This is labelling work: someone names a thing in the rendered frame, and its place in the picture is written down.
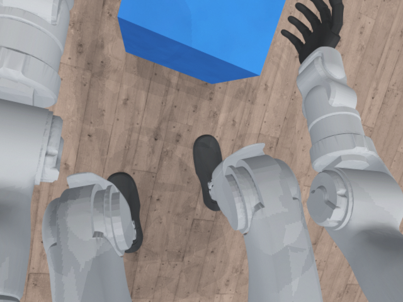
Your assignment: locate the left robot forearm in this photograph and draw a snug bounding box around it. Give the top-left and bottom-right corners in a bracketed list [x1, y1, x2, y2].
[0, 0, 74, 108]

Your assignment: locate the robot left thigh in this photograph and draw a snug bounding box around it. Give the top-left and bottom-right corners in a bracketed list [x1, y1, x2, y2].
[47, 184, 132, 302]

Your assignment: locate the robot right shin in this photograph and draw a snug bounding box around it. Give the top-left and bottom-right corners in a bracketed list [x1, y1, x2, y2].
[208, 143, 302, 217]

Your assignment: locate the right robot upper arm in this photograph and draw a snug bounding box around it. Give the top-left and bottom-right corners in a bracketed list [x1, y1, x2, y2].
[307, 167, 403, 302]

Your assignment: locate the robot right hand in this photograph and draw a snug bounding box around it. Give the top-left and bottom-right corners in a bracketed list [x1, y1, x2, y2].
[281, 0, 344, 64]

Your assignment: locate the left robot upper arm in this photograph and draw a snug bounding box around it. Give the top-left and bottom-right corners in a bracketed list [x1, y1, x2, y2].
[0, 99, 64, 302]

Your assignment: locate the carton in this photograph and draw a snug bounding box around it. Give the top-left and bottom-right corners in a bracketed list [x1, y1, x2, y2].
[117, 0, 286, 84]

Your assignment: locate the right robot forearm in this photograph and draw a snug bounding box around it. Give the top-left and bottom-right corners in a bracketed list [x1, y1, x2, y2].
[297, 47, 403, 194]

